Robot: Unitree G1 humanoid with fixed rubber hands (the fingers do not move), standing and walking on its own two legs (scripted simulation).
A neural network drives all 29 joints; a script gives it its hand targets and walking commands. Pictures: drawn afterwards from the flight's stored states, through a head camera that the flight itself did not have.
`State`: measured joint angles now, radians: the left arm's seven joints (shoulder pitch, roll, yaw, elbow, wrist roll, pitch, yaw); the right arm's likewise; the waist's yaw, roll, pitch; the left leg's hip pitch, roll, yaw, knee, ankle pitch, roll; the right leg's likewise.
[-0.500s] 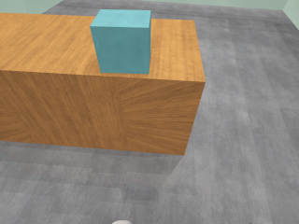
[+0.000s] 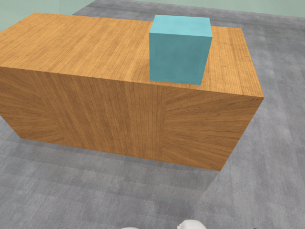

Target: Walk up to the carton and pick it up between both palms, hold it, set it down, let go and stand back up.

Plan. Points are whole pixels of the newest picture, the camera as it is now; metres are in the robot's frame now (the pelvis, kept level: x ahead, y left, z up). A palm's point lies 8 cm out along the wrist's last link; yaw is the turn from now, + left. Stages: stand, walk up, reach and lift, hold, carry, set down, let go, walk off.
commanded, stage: walk up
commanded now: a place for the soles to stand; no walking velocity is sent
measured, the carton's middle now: (178, 50) +0.83 -0.08 +0.06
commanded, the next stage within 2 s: none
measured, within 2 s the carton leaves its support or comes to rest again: neither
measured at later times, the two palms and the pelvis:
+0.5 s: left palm out of the picture +0.10 +0.31 -0.08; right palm out of the picture +0.14 -0.32 -0.13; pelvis +0.07 -0.02 +0.00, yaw -2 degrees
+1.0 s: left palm (41, 226) +0.15 +0.33 -0.11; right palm out of the picture +0.15 -0.29 -0.11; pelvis +0.09 +0.01 -0.01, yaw -4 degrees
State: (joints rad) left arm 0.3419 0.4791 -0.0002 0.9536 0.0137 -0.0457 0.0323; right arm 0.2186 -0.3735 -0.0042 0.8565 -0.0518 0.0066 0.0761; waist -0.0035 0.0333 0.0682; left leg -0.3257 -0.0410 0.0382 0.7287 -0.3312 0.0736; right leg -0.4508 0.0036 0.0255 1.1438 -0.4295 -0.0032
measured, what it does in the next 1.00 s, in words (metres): steps on the spot: right foot, then left foot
